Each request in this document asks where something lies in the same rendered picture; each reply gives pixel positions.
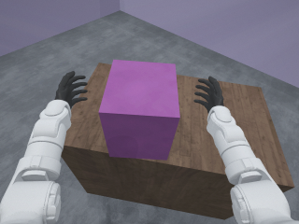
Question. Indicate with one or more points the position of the right robot hand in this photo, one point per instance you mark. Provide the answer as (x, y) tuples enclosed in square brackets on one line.
[(214, 97)]

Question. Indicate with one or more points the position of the right robot upper arm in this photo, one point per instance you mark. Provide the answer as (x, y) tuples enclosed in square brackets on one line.
[(259, 202)]

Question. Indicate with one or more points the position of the robot right forearm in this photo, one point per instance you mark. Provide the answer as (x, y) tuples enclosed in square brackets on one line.
[(241, 165)]

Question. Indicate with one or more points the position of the left robot upper arm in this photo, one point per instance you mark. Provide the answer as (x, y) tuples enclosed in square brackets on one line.
[(32, 202)]

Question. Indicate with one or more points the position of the carton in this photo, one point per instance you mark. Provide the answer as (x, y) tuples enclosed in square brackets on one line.
[(139, 112)]

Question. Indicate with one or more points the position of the pedestal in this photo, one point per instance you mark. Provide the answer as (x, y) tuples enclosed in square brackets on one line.
[(193, 178)]

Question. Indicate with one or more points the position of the robot left forearm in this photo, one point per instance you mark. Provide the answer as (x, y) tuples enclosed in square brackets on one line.
[(41, 161)]

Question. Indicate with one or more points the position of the left robot hand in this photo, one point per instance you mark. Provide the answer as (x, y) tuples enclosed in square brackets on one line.
[(65, 89)]

